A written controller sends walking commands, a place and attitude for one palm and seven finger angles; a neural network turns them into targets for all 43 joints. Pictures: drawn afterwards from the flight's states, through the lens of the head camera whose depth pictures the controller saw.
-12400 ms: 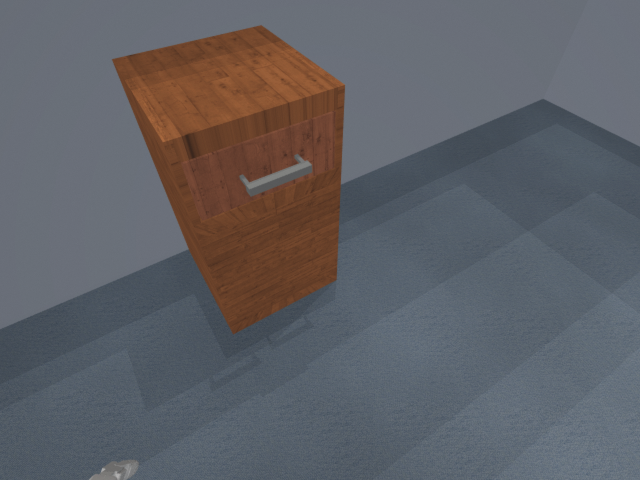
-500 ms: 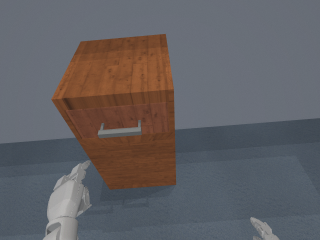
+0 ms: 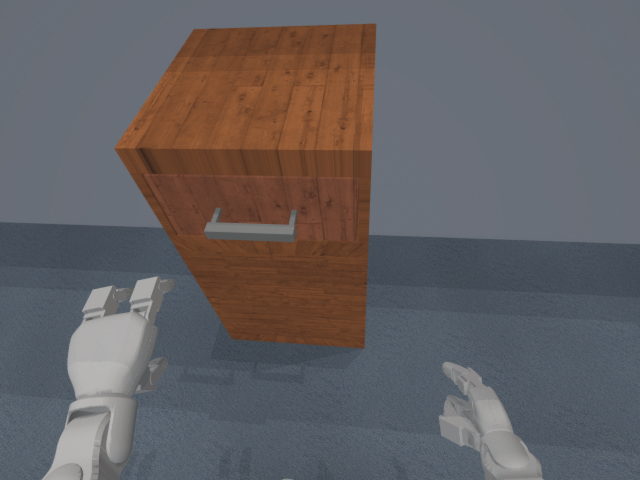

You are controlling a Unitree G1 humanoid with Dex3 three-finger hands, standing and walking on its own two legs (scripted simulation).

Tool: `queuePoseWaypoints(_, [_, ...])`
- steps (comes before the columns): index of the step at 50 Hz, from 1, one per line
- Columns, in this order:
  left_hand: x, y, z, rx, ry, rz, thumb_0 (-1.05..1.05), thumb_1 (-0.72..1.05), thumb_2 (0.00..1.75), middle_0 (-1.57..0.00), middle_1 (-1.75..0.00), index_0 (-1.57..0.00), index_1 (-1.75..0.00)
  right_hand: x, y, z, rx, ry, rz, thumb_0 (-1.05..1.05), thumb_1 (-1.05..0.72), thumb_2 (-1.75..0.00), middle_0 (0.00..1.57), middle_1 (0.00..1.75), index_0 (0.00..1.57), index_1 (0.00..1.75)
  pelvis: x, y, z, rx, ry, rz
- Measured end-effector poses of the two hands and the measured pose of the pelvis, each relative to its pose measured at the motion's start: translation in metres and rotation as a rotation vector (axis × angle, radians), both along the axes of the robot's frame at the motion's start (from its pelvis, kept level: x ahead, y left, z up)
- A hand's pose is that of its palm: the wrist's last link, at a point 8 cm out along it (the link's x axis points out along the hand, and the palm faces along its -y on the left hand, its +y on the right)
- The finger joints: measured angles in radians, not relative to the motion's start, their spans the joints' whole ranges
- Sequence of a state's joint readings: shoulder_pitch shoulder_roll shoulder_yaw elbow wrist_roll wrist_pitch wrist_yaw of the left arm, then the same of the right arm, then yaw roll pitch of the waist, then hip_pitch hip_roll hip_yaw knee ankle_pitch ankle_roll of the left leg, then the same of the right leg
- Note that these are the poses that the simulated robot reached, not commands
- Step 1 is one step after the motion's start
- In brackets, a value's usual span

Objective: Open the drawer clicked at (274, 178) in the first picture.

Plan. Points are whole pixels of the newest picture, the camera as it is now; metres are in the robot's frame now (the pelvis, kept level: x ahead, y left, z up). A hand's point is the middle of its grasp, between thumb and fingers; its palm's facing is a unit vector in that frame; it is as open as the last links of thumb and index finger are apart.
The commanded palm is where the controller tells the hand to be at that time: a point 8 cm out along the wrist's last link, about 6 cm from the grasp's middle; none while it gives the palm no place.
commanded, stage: raise the hand with hooked fingers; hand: left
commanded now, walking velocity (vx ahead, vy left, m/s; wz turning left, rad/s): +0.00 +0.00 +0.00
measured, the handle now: (252, 223) +0.55 +0.21 -0.08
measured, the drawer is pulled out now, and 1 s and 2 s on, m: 0.00 0.00 0.00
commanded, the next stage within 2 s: move the hooked fingers above the handle in 1.14 s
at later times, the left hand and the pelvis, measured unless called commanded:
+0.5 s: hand (140, 291) +0.30 +0.26 +0.08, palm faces +0.11 -0.12 -0.99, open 13.4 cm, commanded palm +0.27 +0.27 +0.14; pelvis +0.00 +0.05 +0.03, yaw -6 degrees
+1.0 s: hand (111, 263) +0.32 +0.29 +0.11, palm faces +0.02 -0.10 -1.00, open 13.9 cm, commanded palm +0.29 +0.30 +0.17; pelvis +0.00 +0.08 +0.04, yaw -4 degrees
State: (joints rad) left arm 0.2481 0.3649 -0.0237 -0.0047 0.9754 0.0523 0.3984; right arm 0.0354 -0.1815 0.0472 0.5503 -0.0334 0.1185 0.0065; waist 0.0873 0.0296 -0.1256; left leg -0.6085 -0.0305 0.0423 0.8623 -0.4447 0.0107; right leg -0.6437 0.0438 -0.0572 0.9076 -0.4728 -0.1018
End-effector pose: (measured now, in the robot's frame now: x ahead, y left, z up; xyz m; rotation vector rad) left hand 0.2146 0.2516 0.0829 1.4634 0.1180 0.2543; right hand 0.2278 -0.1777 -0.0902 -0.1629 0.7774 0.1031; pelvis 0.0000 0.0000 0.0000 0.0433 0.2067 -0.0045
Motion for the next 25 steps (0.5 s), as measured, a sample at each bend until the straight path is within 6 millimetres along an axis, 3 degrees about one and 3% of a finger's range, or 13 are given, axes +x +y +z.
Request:
queuePoseWaypoints(7, [0.009, -0.011, -0.001, -0.020, 0.183, -0.120, 0.01, 0.04, 0.53, -0.28, -0.85, -0.28, -0.85, -0.061, -0.038, 0.000, -0.074, 0.134, -0.139, 0.02, -0.90, -0.90, 0.21, 0.30, 0.21, 0.30, 0.009, 0.006, 0.020, 0.003, -0.026, -0.094])
queuePoseWaypoints(14, [0.029, -0.008, 0.027, 0.020, -0.039, -0.219, 0.01, -0.12, 0.46, -0.30, -0.95, -0.30, -0.95, -0.085, -0.073, 0.000, -0.174, 0.151, -0.255, 0.02, -0.90, -0.90, 0.20, 0.30, 0.20, 0.30, 0.006, 0.022, 0.018, -0.019, -0.015, -0.092])
queuePoseWaypoints(19, [0.046, 0.009, 0.041, 0.007, -0.108, -0.100, 0.00, -0.24, 0.41, -0.30, -1.03, -0.30, -1.03, -0.080, -0.064, 0.010, -0.136, 0.105, -0.307, 0.02, -0.90, -0.90, 0.20, 0.30, 0.20, 0.30, 0.004, 0.036, 0.021, -0.026, -0.041, -0.098])
queuePoseWaypoints(25, [0.059, 0.009, 0.052, -0.025, -0.022, -0.091, 0.00, -0.37, 0.35, -0.31, -1.12, -0.31, -1.11, -0.061, -0.027, 0.032, -0.089, 0.021, -0.287, 0.02, -0.91, -0.90, 0.20, 0.30, 0.20, 0.30, 0.000, 0.052, 0.030, -0.038, -0.112, -0.096])
